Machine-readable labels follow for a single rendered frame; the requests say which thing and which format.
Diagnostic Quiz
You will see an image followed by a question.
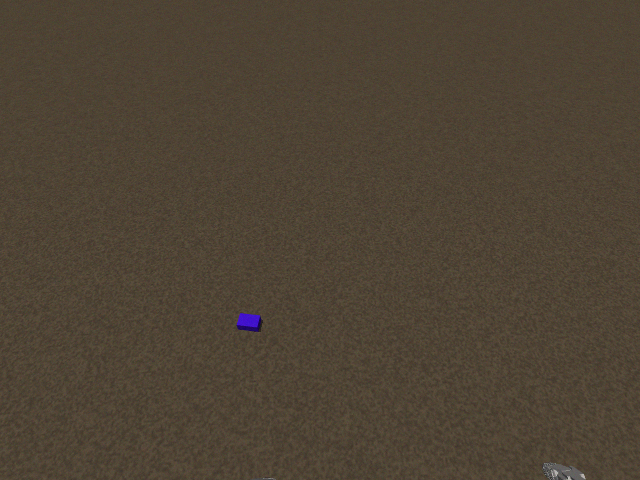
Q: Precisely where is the right robot hand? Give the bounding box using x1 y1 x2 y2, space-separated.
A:
542 462 586 480

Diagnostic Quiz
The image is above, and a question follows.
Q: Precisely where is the small box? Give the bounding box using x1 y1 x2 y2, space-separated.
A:
237 313 261 332

